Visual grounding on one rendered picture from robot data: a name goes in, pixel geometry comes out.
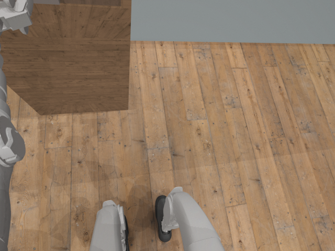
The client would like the robot left forearm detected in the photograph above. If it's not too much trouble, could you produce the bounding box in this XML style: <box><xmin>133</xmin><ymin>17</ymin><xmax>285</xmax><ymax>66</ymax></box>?
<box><xmin>0</xmin><ymin>43</ymin><xmax>11</xmax><ymax>121</ymax></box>

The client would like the robot right thigh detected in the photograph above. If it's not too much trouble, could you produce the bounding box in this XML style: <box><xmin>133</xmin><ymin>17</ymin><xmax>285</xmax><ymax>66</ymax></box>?
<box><xmin>165</xmin><ymin>191</ymin><xmax>225</xmax><ymax>251</ymax></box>

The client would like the cabinet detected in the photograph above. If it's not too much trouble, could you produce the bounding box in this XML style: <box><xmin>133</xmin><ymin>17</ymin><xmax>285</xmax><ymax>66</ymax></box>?
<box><xmin>0</xmin><ymin>0</ymin><xmax>131</xmax><ymax>115</ymax></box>

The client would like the robot right shin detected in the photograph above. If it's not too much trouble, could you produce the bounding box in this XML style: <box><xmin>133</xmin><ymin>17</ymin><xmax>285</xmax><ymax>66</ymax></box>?
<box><xmin>161</xmin><ymin>187</ymin><xmax>183</xmax><ymax>232</ymax></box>

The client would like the robot left upper arm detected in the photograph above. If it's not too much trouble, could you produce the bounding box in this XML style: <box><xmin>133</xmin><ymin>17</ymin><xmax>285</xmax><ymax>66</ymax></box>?
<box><xmin>0</xmin><ymin>115</ymin><xmax>26</xmax><ymax>251</ymax></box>

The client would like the robot left hand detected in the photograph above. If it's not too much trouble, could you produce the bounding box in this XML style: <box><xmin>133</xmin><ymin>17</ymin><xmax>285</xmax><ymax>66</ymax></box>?
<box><xmin>0</xmin><ymin>0</ymin><xmax>34</xmax><ymax>36</ymax></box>

